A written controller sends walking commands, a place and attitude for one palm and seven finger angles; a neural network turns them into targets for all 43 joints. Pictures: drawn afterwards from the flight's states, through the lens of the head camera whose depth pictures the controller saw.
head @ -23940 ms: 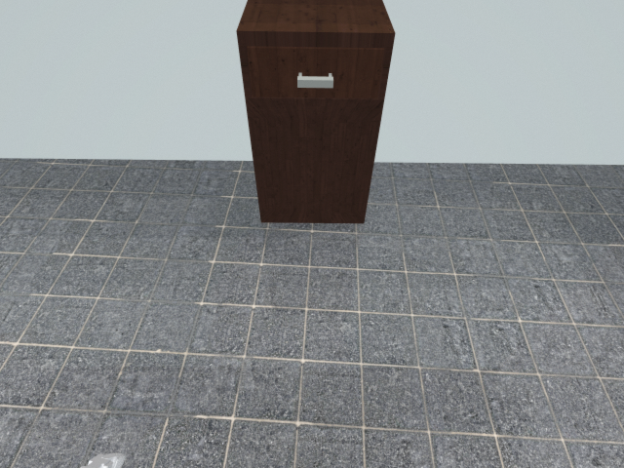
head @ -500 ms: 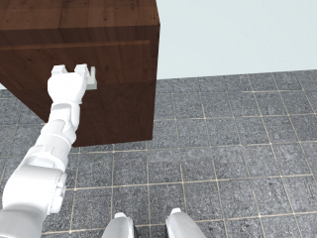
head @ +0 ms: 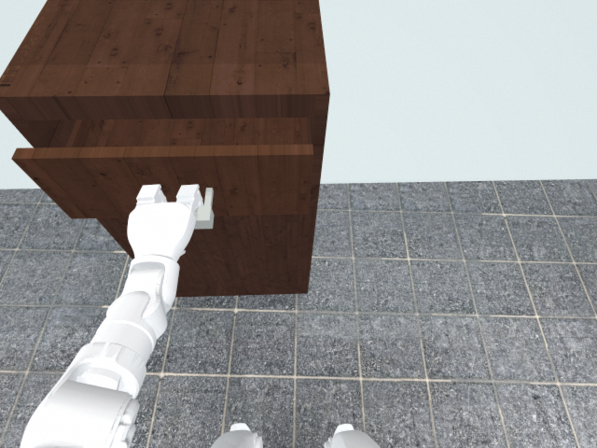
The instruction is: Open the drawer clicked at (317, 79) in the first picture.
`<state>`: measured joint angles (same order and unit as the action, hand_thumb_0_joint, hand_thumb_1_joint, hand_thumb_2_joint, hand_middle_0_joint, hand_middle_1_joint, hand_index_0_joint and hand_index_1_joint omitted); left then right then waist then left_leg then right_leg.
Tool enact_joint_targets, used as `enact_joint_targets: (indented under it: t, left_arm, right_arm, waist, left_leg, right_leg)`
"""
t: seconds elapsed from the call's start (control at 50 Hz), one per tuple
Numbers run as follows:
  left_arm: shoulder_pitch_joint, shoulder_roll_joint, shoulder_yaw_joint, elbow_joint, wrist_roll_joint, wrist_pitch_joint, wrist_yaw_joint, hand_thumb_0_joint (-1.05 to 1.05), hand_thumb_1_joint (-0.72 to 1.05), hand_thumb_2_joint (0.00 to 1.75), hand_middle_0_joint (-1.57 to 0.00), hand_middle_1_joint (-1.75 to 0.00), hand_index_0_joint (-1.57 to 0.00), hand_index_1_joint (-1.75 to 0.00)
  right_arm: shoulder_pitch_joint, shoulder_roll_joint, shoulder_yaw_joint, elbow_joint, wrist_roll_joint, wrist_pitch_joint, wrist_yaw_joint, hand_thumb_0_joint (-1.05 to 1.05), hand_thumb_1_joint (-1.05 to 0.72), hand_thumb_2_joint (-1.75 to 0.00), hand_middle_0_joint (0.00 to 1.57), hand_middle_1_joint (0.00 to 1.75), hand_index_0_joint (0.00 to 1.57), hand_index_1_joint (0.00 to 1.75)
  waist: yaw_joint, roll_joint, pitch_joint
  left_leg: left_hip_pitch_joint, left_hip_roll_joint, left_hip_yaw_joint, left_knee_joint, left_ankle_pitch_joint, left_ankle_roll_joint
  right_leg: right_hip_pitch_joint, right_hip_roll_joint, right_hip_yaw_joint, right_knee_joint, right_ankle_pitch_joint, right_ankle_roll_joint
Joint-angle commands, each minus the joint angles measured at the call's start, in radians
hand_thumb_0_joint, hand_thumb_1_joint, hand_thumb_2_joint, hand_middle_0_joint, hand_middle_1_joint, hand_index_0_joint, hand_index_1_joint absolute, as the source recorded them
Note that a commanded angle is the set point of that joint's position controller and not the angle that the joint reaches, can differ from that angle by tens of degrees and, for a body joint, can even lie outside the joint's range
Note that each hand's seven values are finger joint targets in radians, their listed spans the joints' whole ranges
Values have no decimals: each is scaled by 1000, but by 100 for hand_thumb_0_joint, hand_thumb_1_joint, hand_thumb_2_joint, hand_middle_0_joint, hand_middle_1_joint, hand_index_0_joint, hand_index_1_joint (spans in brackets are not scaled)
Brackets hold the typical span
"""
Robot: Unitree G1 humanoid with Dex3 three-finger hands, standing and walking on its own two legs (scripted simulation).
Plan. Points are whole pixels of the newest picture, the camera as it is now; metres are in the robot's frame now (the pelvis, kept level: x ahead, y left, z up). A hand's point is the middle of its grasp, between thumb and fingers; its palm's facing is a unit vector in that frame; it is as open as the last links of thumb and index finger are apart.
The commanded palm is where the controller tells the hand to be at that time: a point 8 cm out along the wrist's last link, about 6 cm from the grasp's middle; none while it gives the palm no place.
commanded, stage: pull the drawer open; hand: left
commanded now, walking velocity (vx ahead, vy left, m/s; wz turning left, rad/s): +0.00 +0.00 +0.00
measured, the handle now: (177, 206) +0.47 +0.18 -0.02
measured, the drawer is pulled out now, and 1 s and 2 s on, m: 0.07 0.18 0.30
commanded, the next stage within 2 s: none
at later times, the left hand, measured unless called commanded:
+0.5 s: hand (170, 278) +0.36 +0.18 -0.04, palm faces -0.02 -0.04 -1.00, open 5.8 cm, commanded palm +0.32 +0.20 +0.01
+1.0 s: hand (165, 315) +0.31 +0.18 -0.04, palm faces -0.01 -0.05 -1.00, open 5.8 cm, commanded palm +0.27 +0.19 +0.01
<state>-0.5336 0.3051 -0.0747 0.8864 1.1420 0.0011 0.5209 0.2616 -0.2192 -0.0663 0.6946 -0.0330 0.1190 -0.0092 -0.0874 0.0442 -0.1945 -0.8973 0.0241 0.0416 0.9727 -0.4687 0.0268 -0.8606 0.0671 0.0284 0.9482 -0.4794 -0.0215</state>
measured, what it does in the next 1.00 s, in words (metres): stands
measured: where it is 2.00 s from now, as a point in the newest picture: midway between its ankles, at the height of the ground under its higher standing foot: outside the picture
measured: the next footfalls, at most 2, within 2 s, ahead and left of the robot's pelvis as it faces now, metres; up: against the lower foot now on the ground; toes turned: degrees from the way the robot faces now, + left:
none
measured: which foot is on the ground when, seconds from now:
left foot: down 0.00-1.00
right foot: down 0.00-1.00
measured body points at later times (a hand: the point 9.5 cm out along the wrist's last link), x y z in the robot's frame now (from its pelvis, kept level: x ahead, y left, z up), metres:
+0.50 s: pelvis -0.01 -0.01 +0.00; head +0.07 -0.02 +0.45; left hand +0.36 +0.18 +0.02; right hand +0.08 -0.27 -0.13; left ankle -0.01 +0.10 -0.68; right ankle -0.03 -0.11 -0.68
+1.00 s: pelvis -0.01 -0.01 +0.00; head +0.05 -0.03 +0.45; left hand +0.30 +0.18 +0.02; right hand +0.13 -0.26 -0.12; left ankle -0.01 +0.10 -0.68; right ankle -0.03 -0.11 -0.68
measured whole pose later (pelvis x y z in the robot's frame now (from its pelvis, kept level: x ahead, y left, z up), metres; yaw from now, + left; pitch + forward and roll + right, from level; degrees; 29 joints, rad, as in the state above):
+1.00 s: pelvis -0.01 -0.01 +0.00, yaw +1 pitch +16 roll +0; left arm -0.15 0.26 -0.16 0.58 1.14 0.03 0.55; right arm 0.18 -0.22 -0.05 0.66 -0.02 0.09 -0.02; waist -0.03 0.04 -0.18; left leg -0.79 0.01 0.04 0.95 -0.45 0.01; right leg -0.76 0.06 0.02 0.96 -0.48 -0.04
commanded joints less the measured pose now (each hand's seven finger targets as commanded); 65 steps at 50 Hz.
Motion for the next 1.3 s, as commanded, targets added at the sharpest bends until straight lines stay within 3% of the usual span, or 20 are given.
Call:
enact_joint_targets:
  t: [0.0, 0.14, 0.22, 0.28, 0.36, 0.38, 0.44, 0.48, 0.56, 0.62, 0.66, 0.68, 0.84, 0.9, 1.02, 1.06, 1.12, 1.16, 1.2, 1.28]
  left_arm:
    - [-182, 224, 97, -164, -14, 37, 55, 0, 90, 90, -40, -135, -40, -135]
    - [-167, 244, 109, -195, -12, 36, 64, 0, 90, 90, -40, -135, -40, -135]
    - [-121, 192, 74, -220, -11, 35, 69, 0, 90, 90, -40, -135, -40, -135]
    - [-81, 183, 70, -214, -18, 40, 64, 0, 90, 90, -40, -135, -40, -135]
    - [-32, 204, 87, -261, -13, 33, 69, 0, 90, 90, -40, -135, -40, -135]
    - [-17, 164, 60, -245, -22, 39, 66, 0, 90, 90, -40, -135, -40, -135]
    - [-15, 206, 92, -283, -24, 34, 68, 0, 90, 90, -40, -135, -40, -135]
    - [29, 157, 57, -291, -20, 36, 72, 0, 90, 90, -40, -135, -40, -135]
    - [59, 158, 56, -362, -19, 34, 80, 0, 90, 90, -40, -135, -40, -135]
    - [97, 147, 52, -370, -24, 42, 80, 0, 90, 90, -40, -135, -40, -135]
    - [124, 170, 69, -382, -19, 45, 83, 0, 90, 90, -40, -135, -40, -135]
    - [135, 129, 40, -368, -26, 52, 80, 0, 90, 90, -40, -135, -40, -135]
    - [172, 140, 43, -437, -25, 60, 77, 0, 90, 90, -40, -135, -40, -135]
    - [224, 95, 5, -468, -24, 62, 74, 0, 90, 90, -40, -135, -40, -135]
    - [315, 114, 29, -503, -26, 65, 70, 0, 90, 90, -40, -135, -40, -135]
    - [380, 129, 49, -537, -27, 64, 73, 0, 90, 90, -40, -135, -40, -135]
    - [416, 94, 24, -566, -27, 67, 75, 0, 90, 90, -40, -135, -40, -135]
    - [455, 131, 59, -584, -23, 67, 78, 0, 90, 90, -40, -135, -40, -135]
    - [498, 88, 20, -636, -23, 66, 82, 0, 90, 90, -40, -135, -40, -135]
    - [592, 97, 38, -681, -29, 67, 89, 0, 90, 90, -40, -135, -40, -135]
  right_arm:
    - [87, -145, -51, -65, -5, -16, -14, 0, -90, -90, 20, 30, 20, 30]
    - [46, -139, -45, -73, -1, -20, -22, 0, -90, -90, 20, 30, 20, 30]
    - [34, -132, -47, -85, 2, -24, -20, 0, -90, -90, 20, 30, 20, 30]
    - [23, -133, -44, -90, 6, -27, -20, 0, -90, -90, 20, 30, 20, 30]
    - [5, -130, -41, -100, 6, -32, -24, 0, -90, -90, 20, 30, 20, 30]
    - [5, -129, -43, -100, 8, -35, -22, 0, -90, -90, 20, 30, 20, 30]
    - [-5, -135, -42, -99, 9, -39, -24, 0, -90, -90, 20, 30, 20, 30]
    - [-9, -128, -44, -103, 9, -42, -22, 0, -90, -90, 20, 30, 20, 30]
    - [-28, -128, -41, -112, 8, -50, -20, 0, -90, -90, 20, 30, 20, 30]
    - [-36, -128, -44, -113, 11, -54, -18, 0, -90, -90, 20, 30, 20, 30]
    - [-52, -129, -36, -119, 10, -54, -21, 0, -90, -90, 20, 30, 20, 30]
    - [-49, -127, -41, -120, 12, -59, -20, 0, -90, -90, 20, 30, 20, 30]
    - [-75, -131, -37, -133, 13, -68, -18, 0, -90, -90, 20, 30, 20, 30]
    - [-96, -124, -31, -144, 12, -68, -15, 0, -90, -90, 20, 30, 20, 30]
    - [-112, -120, -27, -158, 12, -71, -17, 0, -90, -90, 20, 30, 20, 30]
    - [-129, -118, -21, -170, 10, -71, -16, 0, -90, -90, 20, 30, 20, 30]
    - [-135, -115, -26, -174, 10, -73, -11, 0, -90, -90, 20, 30, 20, 30]
    - [-149, -116, -18, -175, 10, -70, -12, 0, -90, -90, 20, 30, 20, 30]
    - [-160, -113, -19, -188, 6, -72, -5, 0, -90, -90, 20, 30, 20, 30]
    - [-171, -110, -19, -199, 7, -72, 1, 0, -90, -90, 20, 30, 20, 30]
  waist:
    - [43, -30, -408]
    - [55, -9, -389]
    - [57, -15, -389]
    - [57, -39, -350]
    - [76, -37, -386]
    - [63, -43, -339]
    - [74, -33, -346]
    - [71, -31, -335]
    - [80, -29, -363]
    - [75, -36, -311]
    - [90, -45, -326]
    - [76, -54, -291]
    - [90, -42, -297]
    - [90, -42, -295]
    - [101, -63, -259]
    - [121, -57, -292]
    - [110, -58, -256]
    - [124, -67, -276]
    - [122, -47, -281]
    - [126, -51, -252]
  left_leg:
    - [305, -39, -8, -43, 541, 7]
    - [294, -48, -5, -56, 476, 7]
    - [315, -48, -4, -56, 481, 6]
    - [297, -49, -8, -66, 446, 6]
    - [300, -52, -5, -72, 439, 4]
    - [294, -53, -5, -73, 420, 6]
    - [291, -53, -8, -80, 409, 5]
    - [308, -52, -5, -79, 410, 5]
    - [321, -51, -4, -81, 424, 4]
    - [316, -52, -8, -87, 393, 3]
    - [306, -55, -7, -90, 386, 2]
    - [306, -55, -6, -90, 372, 4]
    - [331, -54, -15, -99, 358, 1]
    - [338, -55, -10, -93, 369, 1]
    - [316, -59, -12, -96, 350, 1]
    - [324, -62, -6, -92, 370, -1]
    - [329, -60, -8, -90, 367, -1]
    - [322, -62, -10, -89, 376, -4]
    - [339, -62, -8, -85, 386, -4]
    - [337, -62, -13, -82, 387, -6]
  right_leg:
    - [261, 0, -15, -90, 628, -11]
    - [268, -2, -5, -99, 581, -16]
    - [263, 0, -11, -100, 578, -17]
    - [258, 1, -9, -109, 549, -16]
    - [283, -1, -2, -106, 545, -16]
    - [268, 0, -5, -115, 536, -17]
    - [280, -1, 0, -115, 522, -21]
    - [265, 1, -5, -118, 515, -21]
    - [274, -1, -3, -112, 525, -20]
    - [259, 1, -4, -121, 495, -23]
    - [270, 0, 2, -119, 485, -21]
    - [261, 0, -4, -128, 481, -21]
    - [255, 1, -9, -128, 434, -27]
    - [245, -1, -9, -124, 450, -24]
    - [271, -4, 2, -127, 469, -24]
    - [291, -6, 9, -121, 496, -24]
    - [277, -5, 6, -123, 503, -25]
    - [288, -4, 15, -113, 513, -25]
    - [283, -7, 11, -110, 524, -26]
    - [287, -4, 15, -106, 535, -29]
